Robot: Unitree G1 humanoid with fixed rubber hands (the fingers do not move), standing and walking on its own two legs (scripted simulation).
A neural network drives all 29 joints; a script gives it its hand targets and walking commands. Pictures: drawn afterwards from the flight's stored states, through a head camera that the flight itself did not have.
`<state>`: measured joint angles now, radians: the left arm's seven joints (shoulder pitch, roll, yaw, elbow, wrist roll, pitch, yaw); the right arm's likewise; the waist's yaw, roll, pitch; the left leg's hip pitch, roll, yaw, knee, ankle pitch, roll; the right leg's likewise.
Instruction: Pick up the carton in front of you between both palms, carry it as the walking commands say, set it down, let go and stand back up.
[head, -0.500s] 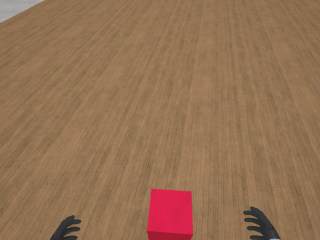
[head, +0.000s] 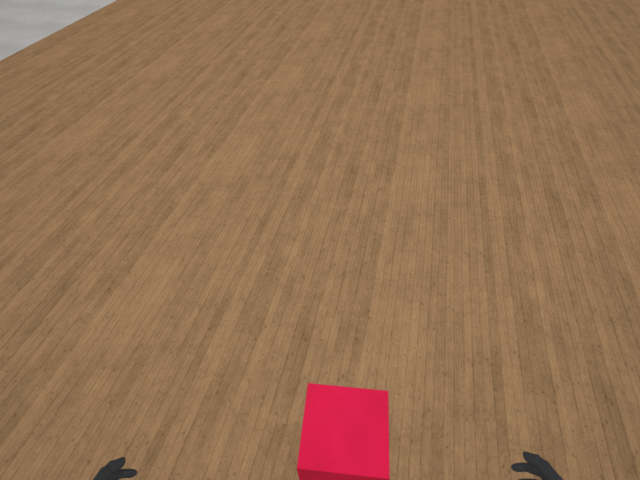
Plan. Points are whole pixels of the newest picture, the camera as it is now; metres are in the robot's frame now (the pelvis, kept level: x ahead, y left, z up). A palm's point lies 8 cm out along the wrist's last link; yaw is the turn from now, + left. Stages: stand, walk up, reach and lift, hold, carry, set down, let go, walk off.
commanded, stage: stand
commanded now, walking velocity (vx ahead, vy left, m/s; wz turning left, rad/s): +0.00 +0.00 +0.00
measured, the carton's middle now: (343, 442) +0.36 -0.05 -0.65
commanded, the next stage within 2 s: none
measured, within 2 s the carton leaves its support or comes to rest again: neither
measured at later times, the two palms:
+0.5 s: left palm out of the picture +0.08 +0.31 -0.09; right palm out of the picture +0.09 -0.30 -0.10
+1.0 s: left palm out of the picture +0.07 +0.31 -0.09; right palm out of the picture +0.07 -0.30 -0.10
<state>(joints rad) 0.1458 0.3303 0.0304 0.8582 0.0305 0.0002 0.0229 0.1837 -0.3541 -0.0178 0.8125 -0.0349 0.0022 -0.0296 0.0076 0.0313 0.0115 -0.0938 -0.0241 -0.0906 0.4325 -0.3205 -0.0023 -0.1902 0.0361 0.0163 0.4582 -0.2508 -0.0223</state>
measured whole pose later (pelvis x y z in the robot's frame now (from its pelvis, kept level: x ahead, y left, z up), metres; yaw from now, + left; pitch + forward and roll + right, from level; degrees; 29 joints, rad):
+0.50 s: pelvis -0.01 +0.00 +0.00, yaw +0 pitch -2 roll +0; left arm 0.14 0.36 0.02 0.98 0.02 0.00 0.01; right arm 0.17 -0.38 0.00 0.93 -0.03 -0.01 -0.03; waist 0.02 0.02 0.02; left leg -0.06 -0.02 -0.09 0.37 -0.27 0.00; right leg -0.16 0.03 0.01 0.39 -0.20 -0.02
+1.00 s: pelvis -0.02 +0.00 +0.01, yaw +0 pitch -3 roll +0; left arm 0.12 0.38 0.01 1.03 0.02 -0.01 0.01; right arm 0.15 -0.39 0.01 0.98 -0.02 -0.01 -0.02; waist 0.02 0.02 0.03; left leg -0.05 -0.03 -0.09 0.34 -0.25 0.00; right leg -0.15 0.03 0.02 0.37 -0.18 -0.02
